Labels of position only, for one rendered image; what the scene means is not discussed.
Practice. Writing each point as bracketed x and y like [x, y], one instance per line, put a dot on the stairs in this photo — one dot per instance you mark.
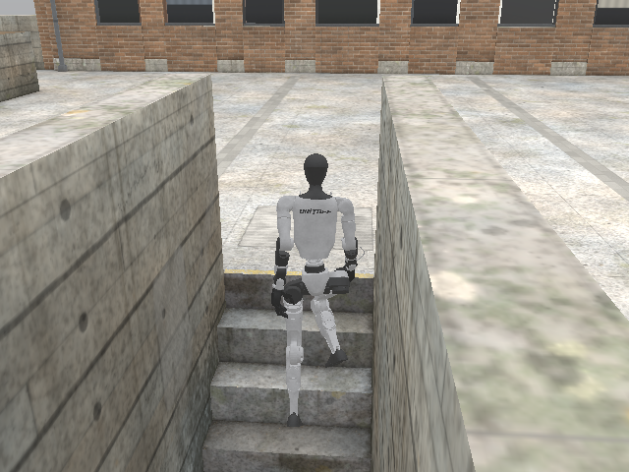
[249, 397]

